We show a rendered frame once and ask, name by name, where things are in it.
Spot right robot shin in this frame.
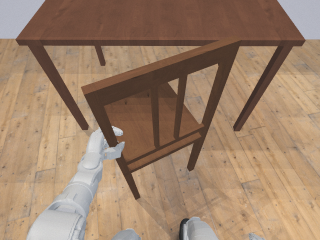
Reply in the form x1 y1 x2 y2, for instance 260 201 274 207
187 217 201 222

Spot table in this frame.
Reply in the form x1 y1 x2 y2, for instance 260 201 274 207
15 0 306 132

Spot robot left forearm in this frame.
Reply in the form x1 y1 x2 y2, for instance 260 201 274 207
26 152 103 240

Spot robot left upper arm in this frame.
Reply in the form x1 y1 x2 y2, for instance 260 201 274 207
29 209 87 240

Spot robot right foot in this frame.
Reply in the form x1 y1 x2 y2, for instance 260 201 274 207
179 218 189 240

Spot left robot hand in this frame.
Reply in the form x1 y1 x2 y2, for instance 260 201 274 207
85 126 125 161

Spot chair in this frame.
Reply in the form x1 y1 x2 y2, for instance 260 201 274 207
81 35 242 200

